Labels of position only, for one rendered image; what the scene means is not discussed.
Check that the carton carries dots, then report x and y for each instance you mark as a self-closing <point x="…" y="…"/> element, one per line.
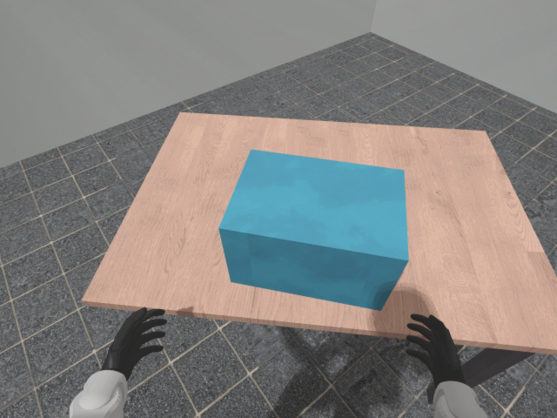
<point x="318" y="228"/>

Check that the robot right hand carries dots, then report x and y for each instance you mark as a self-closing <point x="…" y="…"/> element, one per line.
<point x="443" y="362"/>

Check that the robot left hand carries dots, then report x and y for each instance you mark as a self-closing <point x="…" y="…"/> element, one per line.
<point x="125" y="351"/>

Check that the right robot forearm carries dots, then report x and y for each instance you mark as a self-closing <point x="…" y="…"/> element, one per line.
<point x="453" y="399"/>

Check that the left robot forearm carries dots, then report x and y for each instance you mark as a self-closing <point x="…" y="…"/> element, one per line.
<point x="104" y="396"/>

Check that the table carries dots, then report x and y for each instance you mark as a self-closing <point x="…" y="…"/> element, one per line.
<point x="475" y="261"/>

